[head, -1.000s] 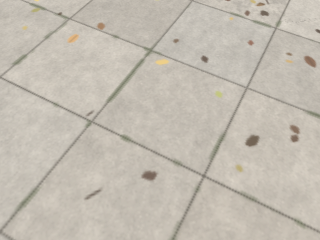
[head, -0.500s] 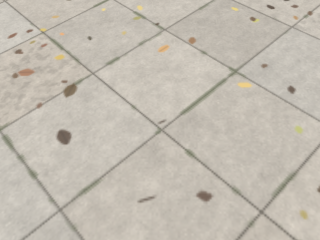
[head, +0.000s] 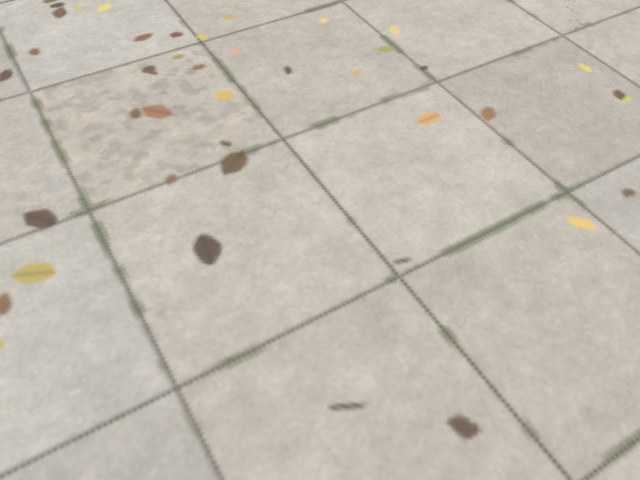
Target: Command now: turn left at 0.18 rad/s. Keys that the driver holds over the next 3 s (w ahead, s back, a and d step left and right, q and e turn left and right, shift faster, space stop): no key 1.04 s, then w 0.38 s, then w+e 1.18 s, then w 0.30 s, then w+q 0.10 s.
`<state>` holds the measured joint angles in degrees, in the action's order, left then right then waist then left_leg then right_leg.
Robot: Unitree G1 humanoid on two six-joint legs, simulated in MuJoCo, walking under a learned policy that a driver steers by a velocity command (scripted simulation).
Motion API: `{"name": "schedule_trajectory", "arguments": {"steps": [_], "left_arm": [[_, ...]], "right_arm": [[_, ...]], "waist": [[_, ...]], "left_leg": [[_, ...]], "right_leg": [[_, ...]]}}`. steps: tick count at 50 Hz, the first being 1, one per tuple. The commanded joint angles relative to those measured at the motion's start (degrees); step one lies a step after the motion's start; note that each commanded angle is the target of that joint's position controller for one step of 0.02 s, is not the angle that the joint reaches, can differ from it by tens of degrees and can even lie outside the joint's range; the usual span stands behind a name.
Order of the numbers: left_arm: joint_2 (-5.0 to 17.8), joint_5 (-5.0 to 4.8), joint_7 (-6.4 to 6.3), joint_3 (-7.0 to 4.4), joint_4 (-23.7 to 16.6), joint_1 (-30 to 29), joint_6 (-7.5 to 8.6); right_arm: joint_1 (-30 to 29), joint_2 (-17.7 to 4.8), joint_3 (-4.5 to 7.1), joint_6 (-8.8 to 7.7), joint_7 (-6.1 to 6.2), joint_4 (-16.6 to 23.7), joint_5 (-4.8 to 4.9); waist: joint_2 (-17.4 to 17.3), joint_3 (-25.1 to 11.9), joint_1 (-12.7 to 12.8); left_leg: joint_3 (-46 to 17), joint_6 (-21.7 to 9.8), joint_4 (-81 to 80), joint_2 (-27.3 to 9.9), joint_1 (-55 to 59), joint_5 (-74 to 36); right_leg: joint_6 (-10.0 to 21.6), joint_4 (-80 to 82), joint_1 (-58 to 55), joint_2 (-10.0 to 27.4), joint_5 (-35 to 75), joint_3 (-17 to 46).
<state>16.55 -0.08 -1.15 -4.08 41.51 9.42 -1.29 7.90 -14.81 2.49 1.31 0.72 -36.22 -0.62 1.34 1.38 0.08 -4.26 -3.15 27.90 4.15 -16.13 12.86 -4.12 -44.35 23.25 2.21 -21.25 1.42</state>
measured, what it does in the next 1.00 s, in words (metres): steps on the spot: right foot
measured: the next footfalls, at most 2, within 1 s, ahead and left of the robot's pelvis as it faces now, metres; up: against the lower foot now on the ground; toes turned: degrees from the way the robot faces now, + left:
right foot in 0.06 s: +0.04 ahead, -0.14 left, +0.00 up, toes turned +1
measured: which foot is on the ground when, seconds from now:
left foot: down 0.00-1.00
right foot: up 0.00-0.04, down 0.06-1.00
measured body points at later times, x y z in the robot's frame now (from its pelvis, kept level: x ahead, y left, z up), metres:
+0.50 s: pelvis +0.01 -0.03 +0.00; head +0.02 -0.03 +0.44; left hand +0.15 +0.21 -0.11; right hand +0.13 -0.29 -0.12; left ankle +0.02 +0.09 -0.74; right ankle +0.00 -0.14 -0.74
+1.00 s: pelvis +0.01 -0.05 +0.00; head +0.02 -0.05 +0.45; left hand +0.10 +0.20 -0.13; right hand +0.09 -0.31 -0.14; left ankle +0.02 +0.09 -0.74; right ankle +0.00 -0.14 -0.74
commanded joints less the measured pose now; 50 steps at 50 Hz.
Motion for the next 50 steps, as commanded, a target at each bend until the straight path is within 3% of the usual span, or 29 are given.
{"name": "schedule_trajectory", "arguments": {"steps": [1, 2, 3, 4, 5, 6, 7, 11, 19, 33, 50], "left_arm": [[4.31, -0.16, 0.34, -0.92, -4.28, -1.22, 1.33], [3.37, 0.14, 0.6, -0.61, -3.7, 0.42, 1.69], [3.69, 1.06, 0.75, -0.39, -3.61, 1.23, 2.05], [6.58, 1.77, 0.57, -0.71, -4.13, 2.27, 2.23], [8.9, 1.49, 0.69, -1.2, -3.41, -0.39, 2.29], [5.04, 1.11, 1.05, -0.42, -4.36, -2.38, 2.52], [3.75, 1.29, 1.2, 0.04, -4.41, -2.89, 2.79], [3.9, 1.16, 0.8, 0.4, -4.05, -0.6, 3.86], [3.04, 0.92, 0.44, 1.02, -4.47, 0.33, 3.43], [2.08, 0.72, 0.68, 1.52, -1.74, 2.05, 3.71], [2.65, 0.45, 0.25, 1.77, 5.28, 4.58, 3.67]], "right_arm": [[-1.22, -7.99, 1.87, -0.62, -0.25, 2.37, 0.27], [-1.85, -6.9, 1.36, -0.65, -0.29, 1.99, 0.61], [-0.03, -5.47, 0.84, -1.0, -0.31, 1.15, 0.45], [1.72, -4.37, 0.51, -1.46, -0.31, 0.67, -0.53], [5.56, -4.02, 0.83, -1.81, -0.5, 0.11, -0.59], [2.92, -5.52, 0.91, -1.74, -0.33, -0.36, -1.17], [0.33, -6.48, 1.38, -1.46, -0.25, -0.15, -0.85], [0.15, -5.04, 1.41, -0.48, 0.05, -0.89, -0.25], [2.09, -3.89, 1.56, -0.93, 0.29, -3.97, -0.03], [3.39, -4.09, 1.75, -0.61, 1.57, -9.25, 0.2], [3.59, -3.93, 1.74, -0.61, 2.24, -19.14, 0.43]], "waist": [[-9.05, -4.21, -0.33], [-8.09, -4.26, 1.26], [-6.1, -5.13, 1.41], [-1.01, -6.55, 0.06], [7.68, -6.23, -4.49], [7.23, -5.64, -2.37], [6.34, -3.88, -1.34], [3.0, -2.38, -0.2], [-1.78, -2.53, 0.24], [-1.25, -1.73, -0.22], [-1.1, -0.2, -0.21]], "left_leg": [[-14.24, -9.84, -6.37, -14.5, 2.85, -10.58], [-13.62, -8.33, -5.38, -13.3, 1.48, -10.13], [-12.97, -5.56, -4.76, -11.54, -0.24, -7.98], [-9.88, -2.22, -0.85, -8.19, -2.5, -2.69], [-4.14, 0.36, -1.33, -3.56, -1.29, 3.5], [-3.43, 2.19, -1.34, -3.83, 3.14, 2.27], [-3.47, 2.18, -0.96, -3.74, 3.26, 1.14], [-4.82, 0.68, -1.09, -4.5, 2.43, -3.1], [-5.14, 1.57, -1.14, -4.86, 2.81, -6.21], [-5.09, 2.46, -1.06, -5.33, 5.75, -9.08], [-3.87, 3.71, -3.18, -5.18, 6.74, -8.95]], "right_leg": [[1.18, 9.86, -5.32, -0.42, 2.1, -0.63], [1.92, 17.79, -9.99, -0.82, 8.61, -1.24], [2.81, 22.07, -15.3, 0.69, 16.59, 0.83], [4.68, 21.78, -19.63, 6.49, 28.05, 6.19], [8.33, 19.7, -15.36, 8.59, 24.48, 7.5], [9.3, 21.71, -10.36, 7.28, 14.89, 7.73], [7.9, 21.92, -8.96, 5.44, 9.96, 6.23], [5.63, 20.33, -9.0, 3.17, 9.23, 3.57], [6.08, 18.73, -10.26, 1.94, 10.98, 2.58], [6.31, 20.01, -9.56, 0.92, 12.08, 2.03], [7.2, 23.19, -10.84, 0.82, 12.12, 2.71]]}}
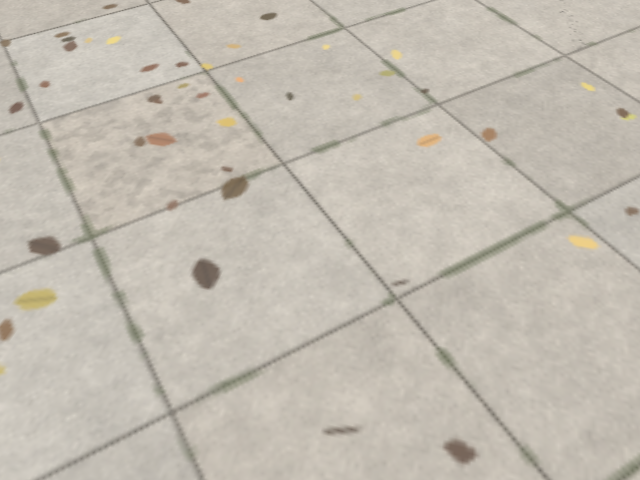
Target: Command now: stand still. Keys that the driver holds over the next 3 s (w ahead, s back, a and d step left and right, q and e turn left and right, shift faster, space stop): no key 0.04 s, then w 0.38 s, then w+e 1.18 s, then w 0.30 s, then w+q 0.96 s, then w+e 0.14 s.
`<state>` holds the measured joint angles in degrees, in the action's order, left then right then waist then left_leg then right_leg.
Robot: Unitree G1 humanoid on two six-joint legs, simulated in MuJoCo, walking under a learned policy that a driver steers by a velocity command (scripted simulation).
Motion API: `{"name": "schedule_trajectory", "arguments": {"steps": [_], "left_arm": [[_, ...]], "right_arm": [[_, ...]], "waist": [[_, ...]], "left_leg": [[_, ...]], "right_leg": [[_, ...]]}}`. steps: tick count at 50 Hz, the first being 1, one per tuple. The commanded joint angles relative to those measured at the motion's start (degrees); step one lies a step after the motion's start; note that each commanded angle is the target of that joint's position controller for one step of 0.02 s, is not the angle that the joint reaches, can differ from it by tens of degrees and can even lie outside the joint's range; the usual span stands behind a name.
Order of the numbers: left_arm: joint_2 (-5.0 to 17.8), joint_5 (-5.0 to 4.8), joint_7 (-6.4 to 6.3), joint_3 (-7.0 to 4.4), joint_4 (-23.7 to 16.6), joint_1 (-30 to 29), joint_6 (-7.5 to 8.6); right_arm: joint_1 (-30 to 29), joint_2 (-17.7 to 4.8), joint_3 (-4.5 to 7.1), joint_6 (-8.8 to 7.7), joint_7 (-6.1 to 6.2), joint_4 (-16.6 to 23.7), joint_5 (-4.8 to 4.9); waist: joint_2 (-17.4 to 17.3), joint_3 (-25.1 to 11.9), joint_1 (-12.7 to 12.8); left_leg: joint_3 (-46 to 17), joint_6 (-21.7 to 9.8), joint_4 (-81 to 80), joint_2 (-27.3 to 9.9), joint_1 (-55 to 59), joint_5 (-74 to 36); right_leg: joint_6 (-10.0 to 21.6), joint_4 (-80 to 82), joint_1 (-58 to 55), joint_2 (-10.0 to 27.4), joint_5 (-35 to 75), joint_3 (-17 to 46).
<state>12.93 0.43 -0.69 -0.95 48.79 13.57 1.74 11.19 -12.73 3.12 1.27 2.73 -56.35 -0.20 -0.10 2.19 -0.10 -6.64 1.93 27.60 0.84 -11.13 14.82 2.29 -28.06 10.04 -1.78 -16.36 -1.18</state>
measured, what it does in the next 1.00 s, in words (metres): walks ahead, turning right: left foot, then right foot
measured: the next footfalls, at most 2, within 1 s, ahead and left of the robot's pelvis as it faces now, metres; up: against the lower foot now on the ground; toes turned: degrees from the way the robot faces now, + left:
left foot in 0.38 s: +0.13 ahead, +0.16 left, +0.00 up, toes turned +1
right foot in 0.90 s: +0.46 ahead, -0.08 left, +0.00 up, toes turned -15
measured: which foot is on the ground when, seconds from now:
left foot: down 0.00-0.10, up 0.12-0.36, down 0.38-0.90, up 0.92-1.00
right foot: down 0.00-0.38, up 0.40-0.88, down 0.90-1.00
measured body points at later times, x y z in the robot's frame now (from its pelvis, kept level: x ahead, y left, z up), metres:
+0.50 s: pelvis +0.10 +0.07 +0.00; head +0.11 +0.09 +0.45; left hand +0.16 +0.34 -0.14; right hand +0.14 -0.21 -0.12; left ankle +0.09 +0.16 -0.74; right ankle +0.04 -0.08 -0.66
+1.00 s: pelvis +0.36 +0.01 -0.01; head +0.40 +0.00 +0.44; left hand +0.58 +0.22 -0.12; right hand +0.35 -0.27 -0.14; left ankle +0.25 +0.18 -0.62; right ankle +0.42 -0.07 -0.74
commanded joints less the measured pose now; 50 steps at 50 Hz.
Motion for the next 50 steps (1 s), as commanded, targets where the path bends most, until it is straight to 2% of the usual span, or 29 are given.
{"name": "schedule_trajectory", "arguments": {"steps": [1, 2, 4, 5, 6, 7, 9, 12, 15, 17, 18, 19, 20, 21, 22, 23, 26, 31, 34, 38, 41, 43, 44, 45, 46, 47, 48, 49, 50], "left_arm": [[6.31, -0.07, -0.23, -1.33, -1.55, 0.55, 0.61], [6.34, -0.09, -0.25, -1.3, -1.11, 0.67, 0.58], [7.48, -0.39, -0.55, -1.68, 0.22, 2.05, 0.2], [9.71, -0.81, -0.8, -2.37, 0.57, 3.13, -0.05], [11.46, -1.21, -1.04, -2.86, 1.0, 4.82, -0.13], [12.82, -1.39, -1.32, -3.36, 1.32, 5.73, 0.16], [12.44, -0.73, -1.42, -3.53, 1.6, 6.58, 1.42], [11.31, -1.78, -0.99, -3.56, 0.73, 4.44, 1.97], [12.69, -2.27, -0.64, -4.09, 1.36, 4.84, 1.43], [12.62, -2.57, -0.35, -4.06, 1.62, 4.16, 1.0], [11.35, -2.31, -0.18, -3.59, 1.65, 4.1, 1.05], [8.95, -1.81, 0.06, -2.69, 1.39, 3.3, 1.34], [4.07, -0.5, 0.6, -1.11, -0.3, 1.59, 1.76], [3.79, -1.84, 0.19, -1.33, -3.23, 1.09, 2.91], [8.33, -3.57, 0.07, -2.21, -2.97, 0.76, 3.7], [9.63, -4.27, 0.39, -2.56, -2.66, 0.85, 4.1], [8.83, -2.63, 0.76, -3.19, -1.14, 1.45, 3.5], [5.64, -2.24, 1.38, -2.7, -3.3, -2.97, 2.06], [4.16, -1.83, 2.04, -1.91, -6.09, -9.06, 2.16], [2.91, -1.77, 3.81, -1.11, -9.83, -15.69, 2.31], [4.73, -1.9, 5.12, -1.91, -11.63, -14.88, 2.36], [8.45, -2.15, 5.31, -3.85, -10.14, -5.54, 1.84], [11.72, -2.24, 4.7, -5.65, -7.89, 3.66, 1.63], [16.21, -2.0, 3.11, -7.19, -6.41, 11.26, 0.72], [19.23, -1.9, 2.69, -7.36, -8.4, 8.11, 1.0], [14.48, -1.22, 2.47, -6.2, -7.75, 9.39, 1.28], [12.02, -0.81, 2.25, -5.52, -7.72, 6.91, 1.96], [10.52, -0.94, 2.59, -5.05, -8.39, 2.5, 2.65], [8.91, -0.88, 2.66, -4.51, -9.35, -1.02, 3.04]], "right_arm": [[0.34, -6.01, 1.08, -0.58, 0.26, 0.44, 0.01], [0.39, -6.01, 1.04, -0.61, 0.28, -0.09, 0.02], [1.42, -5.31, 0.9, -0.59, 0.37, -1.48, 0.41], [0.46, -5.54, 0.98, -0.89, 0.31, -1.18, 0.76], [-1.71, -5.73, 0.93, -1.66, 0.07, 0.02, 0.94], [-4.43, -6.02, 0.85, -2.74, -0.36, 1.49, 1.18], [-5.89, -6.79, 1.26, -4.27, -1.27, 2.24, 1.81], [-5.33, -5.97, 1.21, -5.9, -2.39, 1.32, 1.94], [-4.43, -4.38, 0.68, -6.64, -3.21, 0.45, 1.6], [0.85, -5.04, 1.04, -6.44, -3.3, -1.61, 1.8], [4.81, -6.17, 1.58, -6.14, -3.06, -3.04, 1.93], [9.77, -8.09, 2.32, -6.07, -2.62, -4.16, 2.28], [16.5, -12.91, 3.28, -6.18, -2.04, -4.95, 1.78], [19.64, -17.52, 3.77, -6.9, -2.99, -5.41, 0.7], [14.37, -13.63, 2.53, -7.91, -3.42, -4.17, 0.45], [10.06, -10.0, 1.5, -8.52, -3.56, -2.58, 0.61], [4.94, -6.26, 0.03, -8.47, -3.67, -1.17, 0.14], [7.83, -7.72, -0.04, -8.33, -2.26, -1.56, -1.1], [8.03, -8.54, -0.25, -8.2, -1.46, -0.82, -0.71], [12.43, -9.43, -0.06, -7.08, -1.14, -1.65, 0.16], [11.07, -11.74, 0.63, -5.61, -0.76, -0.21, 0.21], [9.73, -13.33, 1.24, -4.38, -0.19, 1.39, -0.21], [8.49, -13.63, 1.31, -4.07, -0.14, 2.45, -0.05], [9.65, -11.82, 0.54, -4.84, -0.4, 4.16, -0.81], [14.64, -3.43, -1.88, -7.19, -2.07, 6.74, -0.83], [7.69, -9.72, -0.47, -10.21, -3.3, 8.38, 1.11], [2.67, -11.44, -0.02, -11.24, -3.54, 10.88, 3.03], [1.74, -10.5, -0.16, -11.44, -3.03, 11.2, 2.36], [2.46, -10.85, 0.43, -10.76, -2.44, 10.63, 1.25]], "waist": [[0.35, -0.94, -0.02], [0.37, -0.86, -0.02], [2.5, -1.11, 0.42], [5.57, 0.45, 1.32], [8.5, 2.66, 2.23], [9.71, 5.71, 3.01], [7.66, 7.44, 3.11], [4.53, 4.36, 2.11], [6.2, 1.62, 1.22], [5.65, 0.65, -1.67], [5.03, -0.38, -3.47], [3.27, -1.66, -6.11], [-9.54, -4.32, -8.19], [-17.91, -5.06, -7.42], [-9.54, -0.52, -5.67], [-8.04, 2.58, -4.04], [-6.34, 3.06, -1.02], [-3.43, 3.65, -1.72], [-3.45, 4.58, -3.08], [-1.94, 6.34, -4.59], [-4.11, 2.9, -1.57], [-6.58, -3.96, 4.07], [-5.44, -8.81, 8.98], [2.72, -14.7, 10.73], [15.09, -21.42, 3.72], [8.34, -22.74, 7.97], [5.58, -13.6, 6.76], [-2.18, -7.43, 3.16], [-3.36, -5.47, 0.92]], "left_leg": [[-1.4, -1.31, -3.03, -1.86, 1.7, -10.82], [-1.31, -1.26, -3.16, -1.85, 1.66, -10.73], [2.05, -1.56, -0.48, 0.78, -0.4, 1.28], [4.67, -1.74, 4.2, 2.5, -5.15, 8.43], [6.28, -2.08, 9.19, 2.19, -11.34, 10.88], [5.85, -2.61, 14.54, -0.4, -15.59, 10.54], [3.18, -3.5, 24.58, -4.43, -24.84, 14.03], [5.01, -4.09, 17.56, -5.77, -23.21, 9.77], [9.46, -2.6, 6.88, -2.58, -9.76, 2.76], [11.95, -2.11, 1.13, -0.2, 1.66, -4.6], [12.03, -2.33, 0.48, 0.63, 7.36, -3.9], [8.26, -3.75, -1.62, -1.62, 14.2, -1.5], [-9.99, -8.25, -9.3, -14.65, 19.88, 7.84], [-34.65, -17.19, -18.57, -23.97, 22.23, 21.82], [-33.02, -17.64, -19.13, -24.52, 18.41, 27.46], [-25.55, -14.79, -19.21, -21.78, 15.95, 24.06], [-6.59, -8.85, -19.98, -15.12, 10.76, 1.24], [5.84, -9.76, -21.54, -12.95, 7.86, -16.73], [11.18, -9.03, -23.24, -12.13, 6.53, -19.08], [14.6, -8.85, -20.55, -14.67, 13.68, -25.74], [17.03, -7.98, -11.69, -16.32, 19.39, -50.61], [17.83, -7.26, 2.96, -16.46, 19.82, -66.48], [18.4, -6.0, 15.69, -14.62, 13.58, -62.91], [18.32, -4.14, 34.16, -10.74, -1.56, -38.18], [10.0, -0.8, 56.62, 3.56, -26.45, 15.32], [-1.5, -2.92, 59.66, 0.88, -32.84, 14.53], [-0.73, -4.53, 56.25, -2.17, -35.2, 9.82], [-0.09, -4.54, 49.79, -4.77, -32.6, 5.98], [0.28, -3.9, 44.36, -6.71, -28.54, 4.11]], "right_leg": [[0.83, 7.06, 2.26, 4.8, 7.24, 5.35], [0.88, 7.22, 2.16, 4.8, 7.25, 5.4], [2.24, 9.93, 1.59, 4.92, -9.74, 7.08], [4.61, 12.88, 1.14, 7.62, -20.63, 11.81], [7.94, 17.46, 0.2, 13.52, -29.26, 19.94], [11.23, 21.19, 1.22, 19.22, -31.32, 27.36], [13.89, 23.03, -3.0, 22.96, -24.65, 31.55], [10.19, 21.95, -6.88, 18.11, -12.37, 21.37], [9.12, 19.64, -0.73, 13.5, -6.47, 12.63], [8.13, 15.64, 6.47, 12.25, -7.94, 10.38], [7.14, 12.43, 9.87, 11.27, -8.6, 9.68], [5.04, 4.86, 14.28, 9.18, -6.46, 7.06], [0.66, -17.56, 21.41, 3.89, -8.07, 0.06], [-0.14, -32.18, 33.54, -1.87, -16.74, 2.31], [1.38, -39.98, 38.1, 2.41, -13.76, 8.25], [2.81, -40.84, 39.84, 4.22, -7.27, 9.63], [2.29, -35.16, 34.27, 7.53, 4.8, 9.56], [-0.86, -27.02, 34.54, 6.28, 15.29, 7.7], [-1.13, -16.13, 30.9, 6.0, 21.86, 2.94], [0.97, -8.59, 31.78, 5.45, 20.5, -0.69], [4.1, -7.34, 26.66, 2.17, 13.14, -4.61], [6.69, -8.34, 14.73, -1.72, 8.14, -6.56], [8.82, -4.71, 0.61, -3.16, 10.23, -5.09], [12.2, -3.22, -17.11, 5.92, 6.95, 10.14], [25.38, 6.06, -34.95, 21.22, -2.15, 46.82], [23.63, 12.51, -34.2, 20.89, -6.18, 49.68], [19.99, 12.99, -26.54, 18.75, -3.01, 39.83], [17.78, 13.85, -15.73, 15.82, 4.72, 32.27], [15.98, 14.25, -8.87, 13.18, 10.28, 26.63]]}}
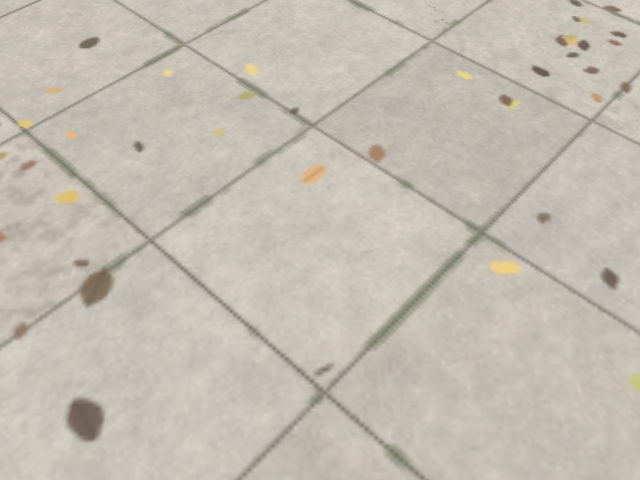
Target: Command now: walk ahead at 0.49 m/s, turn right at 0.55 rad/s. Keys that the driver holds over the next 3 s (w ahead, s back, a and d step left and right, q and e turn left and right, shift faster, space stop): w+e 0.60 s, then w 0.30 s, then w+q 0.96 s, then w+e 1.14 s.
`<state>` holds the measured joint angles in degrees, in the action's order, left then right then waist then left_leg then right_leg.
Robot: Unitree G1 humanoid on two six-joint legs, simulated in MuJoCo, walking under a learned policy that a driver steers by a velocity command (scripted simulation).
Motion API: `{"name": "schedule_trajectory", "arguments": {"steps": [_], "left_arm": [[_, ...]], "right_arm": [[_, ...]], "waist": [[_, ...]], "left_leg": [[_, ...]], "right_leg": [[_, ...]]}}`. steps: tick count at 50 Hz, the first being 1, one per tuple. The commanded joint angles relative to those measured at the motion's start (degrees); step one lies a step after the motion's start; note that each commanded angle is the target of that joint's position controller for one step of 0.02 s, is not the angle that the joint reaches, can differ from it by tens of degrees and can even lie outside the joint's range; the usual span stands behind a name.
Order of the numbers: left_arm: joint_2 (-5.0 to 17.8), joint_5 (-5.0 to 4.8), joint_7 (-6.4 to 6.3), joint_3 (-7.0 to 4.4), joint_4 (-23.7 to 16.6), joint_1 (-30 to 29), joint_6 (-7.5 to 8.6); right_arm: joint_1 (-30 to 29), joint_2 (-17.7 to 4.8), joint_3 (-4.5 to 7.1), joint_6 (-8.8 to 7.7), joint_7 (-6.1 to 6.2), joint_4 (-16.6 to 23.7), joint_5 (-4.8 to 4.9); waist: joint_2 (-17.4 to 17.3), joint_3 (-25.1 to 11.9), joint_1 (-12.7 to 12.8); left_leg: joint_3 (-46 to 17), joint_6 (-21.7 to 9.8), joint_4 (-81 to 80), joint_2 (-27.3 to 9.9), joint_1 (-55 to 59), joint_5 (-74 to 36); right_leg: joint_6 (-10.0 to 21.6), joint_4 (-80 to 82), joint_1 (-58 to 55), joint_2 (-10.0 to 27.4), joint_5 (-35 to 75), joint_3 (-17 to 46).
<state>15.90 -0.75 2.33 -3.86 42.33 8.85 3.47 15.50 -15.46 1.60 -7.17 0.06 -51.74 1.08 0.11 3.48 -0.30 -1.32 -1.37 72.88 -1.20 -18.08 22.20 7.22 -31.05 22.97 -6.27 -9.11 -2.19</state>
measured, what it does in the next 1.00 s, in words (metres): walks ahead, turning right: left foot, then right foot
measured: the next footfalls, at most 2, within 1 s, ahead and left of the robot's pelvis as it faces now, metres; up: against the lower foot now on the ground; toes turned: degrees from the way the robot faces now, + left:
left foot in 0.36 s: +0.41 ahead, +0.13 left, +0.00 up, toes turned -17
right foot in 0.88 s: +0.56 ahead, -0.23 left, +0.00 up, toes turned -29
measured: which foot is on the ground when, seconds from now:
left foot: up 0.00-0.34, down 0.36-0.90, up 0.92-1.00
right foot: down 0.00-0.36, up 0.38-0.86, down 0.88-1.00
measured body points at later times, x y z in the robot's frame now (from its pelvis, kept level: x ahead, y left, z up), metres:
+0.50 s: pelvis +0.29 +0.04 +0.01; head +0.32 +0.04 +0.46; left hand +0.45 +0.29 -0.11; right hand +0.37 -0.25 -0.08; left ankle +0.37 +0.14 -0.72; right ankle +0.17 -0.05 -0.63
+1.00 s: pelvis +0.52 -0.11 +0.01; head +0.54 -0.14 +0.46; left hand +0.78 +0.04 -0.08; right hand +0.43 -0.38 -0.12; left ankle +0.49 +0.09 -0.63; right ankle +0.53 -0.21 -0.72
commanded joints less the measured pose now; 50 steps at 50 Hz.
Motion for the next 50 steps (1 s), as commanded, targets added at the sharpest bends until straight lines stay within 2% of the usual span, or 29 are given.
{"name": "schedule_trajectory", "arguments": {"steps": [1, 3, 5, 9, 11, 14, 16, 17, 18, 19, 20, 21, 22, 23, 24, 25, 28, 33, 36, 39, 41, 42, 43, 44, 45, 46, 47, 48, 50], "left_arm": [[5.64, 0.71, -0.48, -1.32, -3.72, 1.93, 1.33], [6.35, 0.13, -0.9, -1.48, -3.65, 2.17, 1.37], [8.08, 0.09, -1.71, -1.96, -3.42, 3.88, 1.38], [9.37, -0.55, -2.75, -2.44, -2.67, 7.98, 0.46], [9.64, -0.76, -2.78, -2.53, -1.99, 10.3, 0.13], [8.69, -1.05, -3.07, -2.33, -1.55, 11.91, -0.47], [8.91, -0.67, -3.34, -2.45, -1.87, 11.25, -0.88], [8.22, -0.55, -3.33, -2.22, -2.22, 10.3, -1.07], [5.85, -0.22, -3.12, -1.33, -2.79, 9.98, -0.93], [2.16, 0.96, -2.97, 0.03, -3.96, 11.19, -0.69], [0.89, -1.33, -2.77, 0.62, -5.73, 19.22, -0.09], [7.7, -2.07, -3.06, -0.55, -3.74, 17.64, -0.29], [10.18, -1.52, -3.02, -1.33, -4.63, 11.15, -0.68], [9.16, -0.85, -3.09, -1.3, -5.19, 8.51, -0.95], [8.29, -0.35, -2.88, -1.45, -5.94, 6.79, -0.94], [7.12, -0.72, -2.49, -1.44, -6.17, 7.29, -1.17], [4.21, -0.98, -2.13, -0.9, -7.29, 6.51, -2.06], [2.23, -0.34, -1.41, 0.08, -9.01, 0.87, -1.5], [1.3, -0.29, -0.36, 0.8, -10.24, -5.09, -0.52], [2.07, -0.59, 0.41, 0.79, -12.16, -9.25, -0.15], [3.58, -0.34, 0.64, 0.22, -12.59, -8.71, -0.05], [4.98, -0.07, 0.53, -0.55, -11.81, -5.18, -0.04], [7.16, 0.1, 0.22, -1.9, -9.34, 2.85, -0.11], [10.73, 0.22, -0.57, -3.49, -6.88, 12.02, -0.46], [17.62, 1.04, -1.33, -4.63, -6.07, 17.0, -0.6], [14.4, 0.67, -1.28, -3.59, -6.52, 18.08, -0.41], [11.12, 0.8, -1.04, -2.42, -6.06, 14.66, 0.01], [9.07, 0.52, -1.02, -1.8, -5.75, 11.39, 0.3], [4.75, 0.87, -0.6, -0.61, -5.44, 5.15, 1.09]], "right_arm": [[-0.34, -8.07, 2.19, -1.34, 0.28, 6.09, -0.64], [0.18, -6.76, 2.19, 0.1, 0.38, 7.41, -1.82], [-3.77, -5.88, 1.89, 0.78, 0.78, 9.68, -2.53], [-13.39, -3.89, 0.95, 0.44, 0.64, 13.13, -2.09], [-16.46, -4.4, 1.02, 0.18, 0.23, 14.64, -1.25], [-17.81, -6.84, 1.81, -0.49, -0.52, 16.04, -0.71], [-15.78, -8.33, 2.53, -1.09, -0.87, 15.95, -0.54], [-11.63, -9.01, 3.09, -1.38, -0.75, 14.96, -0.6], [-5.24, -10.89, 3.96, -1.72, -0.37, 14.06, -1.34], [4.1, -14.33, 4.8, -1.53, 0.2, 13.44, -1.92], [7.13, -17.35, 5.7, -0.56, -0.36, 11.08, -2.1], [4.64, -10.67, 4.35, -0.2, -0.54, 12.92, -1.14], [2.45, -7.76, 3.58, 0.25, -0.24, 13.44, -0.96], [-0.13, -7.16, 3.15, 0.59, -0.25, 13.7, -1.5], [-1.59, -6.22, 2.86, 0.8, -0.21, 13.2, -1.74], [-2.19, -5.76, 2.67, 0.72, -0.1, 12.91, -2.06], [-1.92, -6.31, 3.17, 0.13, -0.25, 11.65, -1.37], [-0.25, -8.77, 3.94, 0.51, -0.31, 9.25, -1.25], [1.71, -10.02, 4.06, 1.14, -0.32, 7.67, -0.41], [4.6, -11.56, 4.42, 2.0, -0.42, 5.62, 0.63], [4.75, -12.59, 4.65, 2.73, -0.28, 4.78, 1.09], [4.27, -13.22, 4.7, 3.08, -0.12, 4.53, 1.21], [3.9, -12.82, 4.37, 3.4, 0.11, 4.34, 1.21], [4.14, -10.87, 3.42, 3.22, 0.44, 5.06, 0.27], [8.65, -3.95, 0.99, 2.27, -0.04, 7.95, -1.46], [8.51, -6.11, 1.16, 0.85, -0.51, 6.42, -0.29], [3.68, -10.07, 2.53, 0.49, -0.88, 7.81, 1.91], [0.62, -9.5, 2.35, 0.48, -0.8, 8.55, 2.09], [0.39, -8.44, 2.74, 1.88, -0.3, 7.62, 0.43]], "waist": [[-2.39, -5.41, -0.62], [-0.74, -4.24, -1.85], [0.35, -2.9, -1.16], [2.61, -2.62, 3.0], [3.81, -3.22, 4.55], [5.08, -4.05, 4.41], [6.83, -4.51, 2.68], [7.4, -5.75, 0.29], [6.2, -10.72, -2.89], [-1.75, -19.58, -5.79], [-22.47, -23.9, -1.22], [-12.8, -18.27, -2.99], [-7.13, -11.27, -4.53], [-3.1, -7.53, -3.43], [-3.37, -4.58, -2.45], [-5.15, -3.76, -1.2], [-6.01, -2.65, -0.55], [-3.47, -2.1, -1.68], [-3.08, -0.41, -3.63], [-3.84, 0.9, -4.05], [-5.08, -0.07, -2.29], [-5.85, -2.71, 0.39], [-5.22, -7.52, 4.9], [-3.43, -13.53, 8.8], [10.98, -21.49, 6.3], [10.72, -28.98, 7.66], [7.24, -19.24, 7.52], [5.7, -12.68, 5.84], [4.0, -6.26, 1.67]], "left_leg": [[-5.09, 0.21, -2.81, -5.58, -17.95, -4.18], [-3.66, 2.54, -7.89, -6.06, -15.87, -5.32], [-2.27, 4.7, -15.16, -5.59, -16.5, -10.38], [-1.03, 5.46, -35.25, -1.71, -12.09, -26.56], [-1.12, 5.4, -39.61, 0.01, -9.76, -29.49], [-3.51, 4.1, -44.49, 0.67, -9.86, -25.3], [-3.67, 2.27, -45.82, 0.94, -7.11, -19.51], [-2.69, 0.78, -48.02, 1.11, -1.63, -19.01], [-4.78, -1.92, -48.06, -2.26, 9.45, -18.52], [-15.63, -5.56, -47.05, -13.15, 25.05, -15.72], [-43.72, -14.38, -53.37, -24.08, 39.33, -0.54], [-43.28, -12.39, -55.55, -23.11, 35.62, 10.24], [-32.83, -9.69, -55.86, -20.42, 28.79, 6.7], [-25.58, -8.59, -56.85, -17.73, 21.86, -1.95], [-20.58, -8.48, -58.13, -15.54, 17.23, -7.88], [-16.16, -7.93, -59.66, -13.92, 13.93, -10.94], [-8.67, -9.32, -62.96, -13.18, 11.29, -17.25], [-0.39, -9.81, -64.23, -12.71, 13.18, -25.45], [3.27, -8.95, -64.48, -12.15, 13.64, -25.59], [3.07, -8.48, -63.34, -14.5, 18.15, -27.45], [3.62, -7.58, -59.54, -15.53, 21.29, -37.04], [4.95, -6.64, -54.52, -14.93, 21.57, -46.62], [7.56, -5.15, -45.06, -12.89, 19.06, -53.2], [9.18, -2.82, -31.83, -10.4, 9.03, -45.3], [9.03, 1.2, -8.47, -1.9, -14.84, -8.72], [-2.51, 1.14, 1.56, 1.45, -21.21, 11.99], [-4.03, 0.54, 4.18, -1.66, -26.52, 8.78], [-2.89, 0.1, 1.32, -4.21, -26.34, 3.7], [-2.98, 0.26, -4.76, -7.56, -20.83, -4.39]], "right_leg": [[10.76, 18.5, -16.39, 15.95, 6.35, 24.83], [11.19, 19.93, -10.45, 14.7, 10.97, 21.95], [10.94, 20.59, -6.61, 13.12, 13.15, 18.65], [6.54, 18.16, -4.35, 9.01, 8.16, 15.25], [5.54, 17.0, -5.64, 9.78, 5.52, 17.41], [4.7, 11.58, -12.72, 12.12, 3.01, 23.11], [3.88, 7.79, -15.6, 13.56, 4.4, 26.55], [2.84, 4.68, -15.21, 12.47, 6.26, 26.58], [0.95, -4.09, -12.48, 9.53, 7.4, 24.1], [-1.57, -21.02, -4.41, 5.06, -4.71, 17.8], [-4.41, -37.28, 16.34, -0.33, -26.44, 12.34], [-5.29, -43.85, 22.3, 4.8, -22.75, 13.95], [-5.8, -44.82, 23.51, 6.5, -17.0, 12.12], [-6.33, -43.54, 21.34, 8.39, -12.88, 10.76], [-6.56, -40.83, 20.39, 9.91, -10.29, 10.69], [-6.56, -39.35, 17.81, 11.36, -8.89, 10.18], [-7.31, -35.74, 17.88, 12.51, -6.86, 8.19], [-7.65, -20.81, 18.04, 12.35, 3.83, 7.27], [-6.68, -10.44, 14.34, 10.91, 8.72, 3.76], [-4.97, -4.95, 13.44, 10.04, 5.44, 2.37], [-3.02, -2.17, 10.05, 8.41, 0.61, 0.9], [-1.78, -0.29, 3.7, 6.59, 0.07, -0.58], [-0.1, 2.62, -8.39, 4.46, 3.32, -2.16], [1.81, 0.6, -24.68, 7.73, 5.69, 2.73], [10.47, 2.71, -46.13, 24.1, 0.5, 30.6], [14.41, 11.06, -47.68, 30.15, -3.02, 46.52], [11.14, 11.81, -40.66, 28.05, -2.37, 36.26], [8.72, 12.6, -32.1, 25.26, 0.59, 26.97], [5.05, 17.06, -19.41, 19.95, 4.51, 16.64]]}}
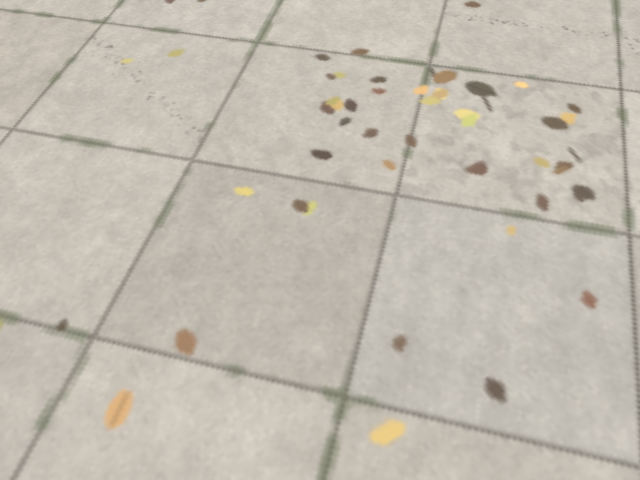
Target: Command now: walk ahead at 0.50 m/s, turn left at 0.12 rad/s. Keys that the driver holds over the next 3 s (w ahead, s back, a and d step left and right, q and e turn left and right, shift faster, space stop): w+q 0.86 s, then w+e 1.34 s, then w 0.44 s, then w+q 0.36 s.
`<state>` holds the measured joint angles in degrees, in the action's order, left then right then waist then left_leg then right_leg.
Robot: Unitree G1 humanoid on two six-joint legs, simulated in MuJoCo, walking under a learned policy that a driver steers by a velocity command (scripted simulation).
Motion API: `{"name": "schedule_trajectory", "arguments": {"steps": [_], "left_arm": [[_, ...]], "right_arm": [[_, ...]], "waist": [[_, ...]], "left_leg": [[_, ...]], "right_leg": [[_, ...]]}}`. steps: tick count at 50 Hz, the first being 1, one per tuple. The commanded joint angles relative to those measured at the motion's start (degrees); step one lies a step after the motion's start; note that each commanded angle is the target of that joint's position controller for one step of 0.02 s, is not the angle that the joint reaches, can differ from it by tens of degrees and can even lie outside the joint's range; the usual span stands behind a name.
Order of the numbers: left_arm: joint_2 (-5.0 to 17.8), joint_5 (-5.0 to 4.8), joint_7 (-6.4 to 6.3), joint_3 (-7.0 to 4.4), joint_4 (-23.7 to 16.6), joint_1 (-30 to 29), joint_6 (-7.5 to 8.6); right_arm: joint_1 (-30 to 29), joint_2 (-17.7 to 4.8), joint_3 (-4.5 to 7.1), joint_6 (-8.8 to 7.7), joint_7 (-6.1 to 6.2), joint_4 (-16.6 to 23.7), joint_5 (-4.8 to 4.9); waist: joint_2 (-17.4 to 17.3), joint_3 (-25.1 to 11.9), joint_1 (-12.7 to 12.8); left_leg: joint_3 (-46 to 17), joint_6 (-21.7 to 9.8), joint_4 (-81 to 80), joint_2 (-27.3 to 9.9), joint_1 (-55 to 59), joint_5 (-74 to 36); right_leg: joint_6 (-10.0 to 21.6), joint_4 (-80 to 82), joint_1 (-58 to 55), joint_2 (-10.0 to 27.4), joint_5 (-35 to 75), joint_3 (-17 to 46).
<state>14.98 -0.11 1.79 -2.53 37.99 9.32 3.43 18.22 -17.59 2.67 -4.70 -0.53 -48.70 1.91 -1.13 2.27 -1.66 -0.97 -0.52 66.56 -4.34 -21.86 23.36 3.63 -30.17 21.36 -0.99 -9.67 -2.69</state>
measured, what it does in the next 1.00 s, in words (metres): walks ahead, turning left: left foot, then right foot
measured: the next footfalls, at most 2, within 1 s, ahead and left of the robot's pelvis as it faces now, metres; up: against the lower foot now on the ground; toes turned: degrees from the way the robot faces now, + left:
left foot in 0.42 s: +0.38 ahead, +0.16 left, +0.00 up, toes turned +16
right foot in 0.90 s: +0.71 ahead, +0.07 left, +0.00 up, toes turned +33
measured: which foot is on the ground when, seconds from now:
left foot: up 0.00-0.40, down 0.42-0.90, up 0.92-1.00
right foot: down 0.00-0.44, up 0.46-0.88, down 0.90-1.00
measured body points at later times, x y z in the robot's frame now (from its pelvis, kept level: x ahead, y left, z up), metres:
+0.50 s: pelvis +0.27 +0.07 -0.02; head +0.32 +0.08 +0.43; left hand +0.27 +0.36 -0.14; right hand +0.51 -0.15 -0.11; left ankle +0.34 +0.15 -0.73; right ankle +0.12 -0.10 -0.64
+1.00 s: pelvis +0.56 +0.10 +0.00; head +0.58 +0.11 +0.45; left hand +0.57 +0.42 -0.09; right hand +0.77 -0.10 -0.12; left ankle +0.39 +0.16 -0.65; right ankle +0.67 +0.05 -0.73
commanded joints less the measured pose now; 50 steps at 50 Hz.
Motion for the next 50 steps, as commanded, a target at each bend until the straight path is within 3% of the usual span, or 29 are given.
{"name": "schedule_trajectory", "arguments": {"steps": [1, 4, 6, 9, 13, 16, 19, 20, 21, 22, 23, 24, 25, 26, 27, 28, 30, 32, 36, 39, 42, 43, 44, 45, 46, 47, 48, 49, 50], "left_arm": [[6.04, 0.54, -0.03, -2.15, -0.8, 3.71, 1.71], [6.34, 1.07, -0.35, -2.67, 1.24, 3.2, 3.27], [6.31, 1.3, -0.95, -2.71, 2.64, 4.34, 3.44], [7.34, 1.05, -1.64, -2.85, 3.69, 4.58, 3.32], [9.05, 0.31, -2.25, -3.38, 6.11, 8.18, 2.45], [10.12, -0.43, -2.6, -3.81, 7.39, 9.63, 0.88], [12.51, -0.67, -3.46, -4.39, 6.97, 8.04, -0.57], [13.05, -0.7, -3.72, -4.45, 6.79, 7.4, -1.03], [12.66, -0.95, -3.96, -4.1, 6.44, 6.5, -1.02], [7.75, 0.97, -3.73, -2.42, 5.19, 8.99, -0.14], [2.91, 0.78, -2.58, -0.54, 2.36, 12.74, 2.0], [9.05, -1.19, -1.51, -1.83, 1.88, 5.51, 3.98], [9.53, -2.5, -1.11, -1.84, 0.17, 1.54, 4.86], [8.4, -1.49, -1.5, -1.59, 0.42, 0.98, 5.12], [9.02, -0.02, -1.87, -2.08, 0.85, 1.11, 4.77], [9.06, 0.36, -1.78, -2.32, 0.95, 2.3, 4.02], [7.73, 0.94, -1.91, -2.15, 1.02, 3.53, 2.78], [6.26, 1.18, -2.17, -1.59, 0.03, 0.8, 2.1], [4.31, 0.74, -1.68, -0.54, -1.81, -8.03, 2.43], [5.84, -0.21, -0.97, -0.95, -2.96, -11.46, 3.07], [8.36, -0.49, -0.48, -2.11, -2.92, -9.83, 3.88], [8.86, -0.54, -0.52, -2.56, -2.25, -7.04, 4.18], [9.76, -0.14, -0.65, -3.22, -0.62, -1.61, 4.46], [11.88, 1.06, -0.89, -3.81, 0.32, 5.39, 4.75], [17.2, 2.09, -0.85, -5.15, 2.35, 12.23, 4.22], [14.43, 0.14, -0.11, -4.81, 4.0, 14.71, 3.9], [10.37, -0.69, -0.07, -3.5, 3.15, 11.26, 3.61], [8.74, -0.3, -0.17, -2.86, 2.4, 8.32, 3.0], [7.97, 0.07, -0.16, -2.44, 2.29, 6.33, 2.53]], "right_arm": [[0.29, -5.18, 1.56, 0.32, 0.19, 4.0, -0.21], [0.2, -3.47, 1.56, 1.87, 0.5, 3.75, -0.1], [-2.87, -3.0, 1.62, 1.96, 0.61, 4.84, -0.34], [-6.89, -1.75, 1.21, 1.41, -0.31, 6.14, -0.68], [-14.35, -0.27, 0.34, 1.23, -1.79, 9.48, -0.83], [-17.44, -0.63, 0.36, 1.19, -3.04, 12.41, -0.81], [-13.01, -3.16, 1.74, 1.67, -3.56, 13.41, -0.71], [-6.84, -5.32, 2.94, 1.86, -3.31, 12.36, -0.59], [2.18, -8.53, 4.75, 2.03, -2.47, 10.45, -0.54], [7.81, -13.83, 6.04, 2.69, -1.04, 9.42, -0.44], [5.25, -16.35, 5.99, 1.82, -1.38, 11.32, -0.71], [6.24, -11.05, 4.74, 1.45, -1.6, 11.58, -0.92], [4.1, -8.8, 4.12, 1.03, -1.49, 11.46, -1.0], [0.31, -7.7, 3.71, 0.82, -1.48, 11.96, -0.84], [-2.87, -5.85, 3.16, 0.8, -1.27, 12.78, -0.99], [-4.32, -5.31, 2.83, 0.84, -0.98, 13.77, -1.69], [-4.8, -6.02, 3.05, 0.68, -0.46, 13.87, -1.51], [-3.69, -7.58, 3.47, 0.69, 0.31, 13.4, -1.32], [-0.89, -8.38, 3.77, 1.55, 1.24, 12.35, -0.69], [1.78, -8.58, 3.9, 2.06, 1.34, 11.28, -0.37], [1.61, -8.01, 3.92, 2.41, 1.6, 11.22, -0.41], [0.67, -7.65, 3.88, 2.56, 1.61, 11.51, -0.49], [0.32, -5.73, 3.2, 2.52, 1.55, 11.54, -0.91], [1.15, -2.34, 1.92, 2.26, 1.31, 11.97, -1.54], [9.15, 0.91, 0.89, 1.67, 1.36, 12.63, -0.51], [10.27, -2.33, 1.03, 1.29, 1.46, 11.98, 0.1], [4.96, -6.19, 1.92, 1.16, 1.25, 12.21, 0.2], [-0.51, -6.64, 1.89, 0.98, 1.2, 13.23, -0.69], [-4.23, -6.1, 1.86, 0.44, 1.12, 14.35, -1.77]], "waist": [[8.03, -5.18, 1.44], [5.43, -2.59, 0.26], [4.48, -0.73, 1.08], [4.06, 0.39, 2.39], [2.63, 3.32, 5.66], [2.88, 3.72, 6.1], [6.18, -1.62, 2.2], [6.44, -5.22, -1.39], [4.75, -9.81, -6.54], [-6.29, -15.08, -6.3], [-15.04, -23.08, -0.95], [-5.87, -22.55, -5.69], [-3.53, -14.31, -4.86], [2.5, -8.98, -1.74], [2.5, -6.53, 0.22], [0.83, -5.67, 1.86], [0.02, -4.97, 3.04], [-0.27, -3.58, 2.59], [-3.08, -2.86, -1.15], [-4.2, -2.94, -2.53], [-6.04, -3.16, -0.8], [-6.86, -3.56, 0.96], [-6.67, -6.03, 3.53], [-3.2, -12.57, 6.15], [12.86, -19.59, 4.07], [18.26, -18.65, 5.03], [11.57, -10.49, 5.75], [6.98, -6.34, 5.56], [4.88, -2.65, 4.86]], "left_leg": [[-3.87, 0.02, 1.38, -4.62, -13.47, -7.93], [-5.18, 1.53, -1.49, -4.11, -14.27, -12.8], [-6.45, 1.97, -6.81, -3.31, -18.05, -18.27], [-4.42, 1.38, -18.02, -2.2, -17.22, -27.81], [-0.68, -0.29, -27.16, -1.52, -19.05, -29.41], [2.0, -2.24, -30.28, -0.45, -21.23, -23.07], [7.24, -5.54, -30.17, 4.88, -11.22, -14.26], [8.1, -7.12, -30.89, 7.21, -2.96, -13.05], [6.34, -9.5, -35.29, 8.52, 11.63, -16.87], [-11.29, -13.44, -35.1, -3.01, 28.67, -21.28], [-46.33, -26.35, -44.77, -15.38, 44.72, -10.66], [-43.92, -23.08, -48.91, -14.28, 44.59, -7.08], [-35.08, -20.42, -49.32, -12.27, 37.42, -9.35], [-28.64, -18.36, -49.6, -9.66, 28.13, -15.48], [-24.04, -17.4, -50.32, -7.65, 21.53, -21.64], [-21.87, -17.26, -51.61, -6.33, 16.9, -25.26], [-18.74, -17.63, -53.05, -5.06, 11.92, -30.48], [-15.29, -16.98, -53.64, -3.43, 8.27, -32.31], [-12.22, -12.89, -51.97, 0.4, 5.66, -24.44], [-16.47, -11.87, -49.5, -1.31, 8.37, -19.27], [-22.18, -10.52, -44.71, -3.45, 12.66, -16.73], [-23.01, -9.76, -42.56, -3.16, 12.69, -17.3], [-20.78, -8.32, -38.1, -1.47, 12.93, -20.71], [-16.72, -6.31, -25.64, 1.42, 9.53, -18.67], [-8.78, -1.6, -5.77, 9.85, -8.61, -3.68], [-9.14, -0.49, 4.39, 9.5, -19.73, 10.33], [-10.04, -0.72, 8.07, 6.46, -23.71, 6.3], [-7.0, -0.9, 7.24, 3.97, -23.25, 2.01], [-5.51, -1.03, 3.32, 2.38, -22.58, -1.12]], "right_leg": [[9.27, 18.41, -14.16, 15.04, 6.81, 15.0], [9.35, 21.96, -10.92, 14.49, 11.89, 8.0], [8.53, 22.43, -12.6, 14.16, 15.03, 4.18], [6.67, 23.31, -14.19, 12.96, 14.96, -1.09], [5.98, 22.93, -20.42, 15.28, 16.58, -4.19], [5.1, 18.74, -27.42, 17.22, 24.1, -5.68], [3.03, 7.06, -29.67, 17.0, 51.41, -8.12], [2.12, -1.88, -28.04, 16.07, 56.29, -8.84], [0.09, -15.0, -20.91, 13.68, 50.72, -9.94], [-2.32, -33.76, -4.74, 9.19, 15.58, -9.61], [-5.03, -51.8, 17.2, -3.63, -24.92, 1.67], [-3.59, -53.28, 23.41, 0.15, -21.91, 10.23], [-2.35, -49.64, 25.42, 2.44, -16.91, 9.17], [-2.35, -43.95, 23.06, 5.03, -13.09, 8.58], [-2.96, -39.11, 19.46, 6.59, -11.0, 8.28], [-3.55, -37.56, 15.88, 7.33, -9.58, 8.38], [-5.55, -33.0, 13.79, 7.38, -8.13, 7.04], [-7.39, -26.1, 13.72, 6.63, -3.69, 5.79], [-8.24, -7.67, 8.75, 2.93, 11.77, 4.92], [-7.66, -1.69, 6.57, 1.32, 13.49, 6.15], [-5.44, 1.57, 3.87, 1.22, 7.75, 7.71], [-4.27, 2.99, 0.4, 1.1, 6.34, 7.09], [-2.63, 4.66, -5.93, 1.51, 7.04, 5.71], [0.86, 3.65, -17.69, 8.23, 5.1, 11.59], [10.64, 7.36, -36.53, 19.62, -5.22, 35.84], [14.2, 13.84, -38.85, 23.29, -20.37, 52.0], [12.25, 15.06, -33.05, 21.3, -23.8, 46.47], [10.44, 14.88, -26.75, 18.44, -19.07, 38.38], [10.11, 15.72, -20.57, 15.96, -11.98, 33.13]]}}
Over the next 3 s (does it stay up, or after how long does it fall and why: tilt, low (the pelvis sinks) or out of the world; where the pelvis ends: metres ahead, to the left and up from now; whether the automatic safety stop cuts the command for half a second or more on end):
stays up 1.57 0.14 0.01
